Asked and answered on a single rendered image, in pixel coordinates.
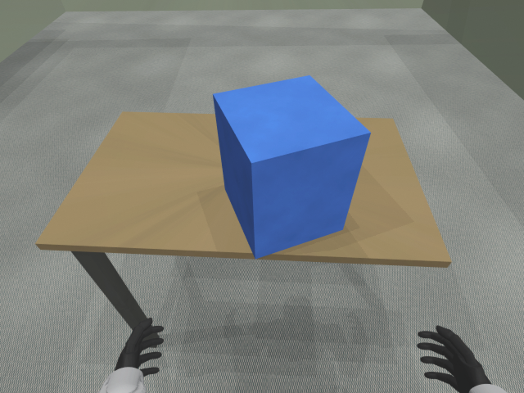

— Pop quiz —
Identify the carton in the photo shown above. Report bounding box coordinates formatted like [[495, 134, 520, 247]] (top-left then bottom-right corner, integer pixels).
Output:
[[213, 75, 371, 259]]

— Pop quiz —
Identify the robot right hand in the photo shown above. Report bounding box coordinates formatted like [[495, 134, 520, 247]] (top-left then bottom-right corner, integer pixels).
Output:
[[417, 325, 491, 393]]

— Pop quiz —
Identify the robot left hand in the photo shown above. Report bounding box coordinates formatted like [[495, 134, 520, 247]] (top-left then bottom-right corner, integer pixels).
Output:
[[115, 318, 164, 377]]

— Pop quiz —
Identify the table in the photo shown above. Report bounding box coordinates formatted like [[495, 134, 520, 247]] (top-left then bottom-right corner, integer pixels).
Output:
[[35, 111, 452, 348]]

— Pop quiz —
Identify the left robot forearm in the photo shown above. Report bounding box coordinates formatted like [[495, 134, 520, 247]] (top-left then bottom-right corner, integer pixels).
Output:
[[98, 367, 146, 393]]

